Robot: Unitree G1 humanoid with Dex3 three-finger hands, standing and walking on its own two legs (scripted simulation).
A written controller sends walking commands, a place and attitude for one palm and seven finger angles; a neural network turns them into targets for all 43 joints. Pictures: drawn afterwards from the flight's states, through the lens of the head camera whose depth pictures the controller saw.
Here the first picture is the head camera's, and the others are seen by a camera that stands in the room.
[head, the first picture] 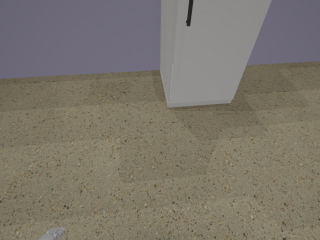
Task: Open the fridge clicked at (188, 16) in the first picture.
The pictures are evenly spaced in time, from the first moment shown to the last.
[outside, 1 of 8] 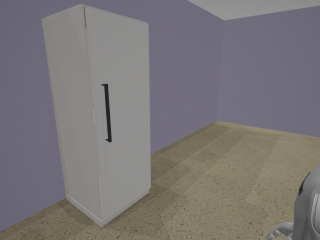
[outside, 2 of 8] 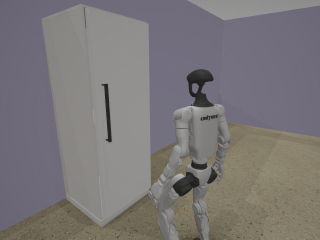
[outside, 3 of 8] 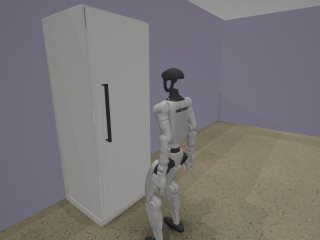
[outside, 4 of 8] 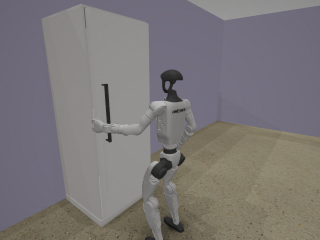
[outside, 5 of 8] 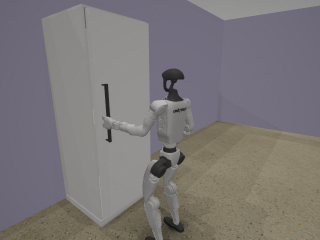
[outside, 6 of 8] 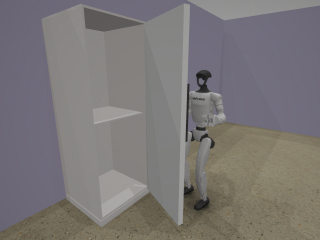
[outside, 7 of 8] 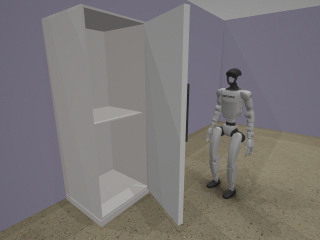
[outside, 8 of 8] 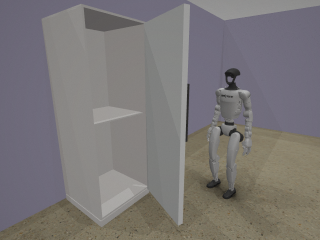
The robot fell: no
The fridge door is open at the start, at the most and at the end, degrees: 0 71 67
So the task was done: yes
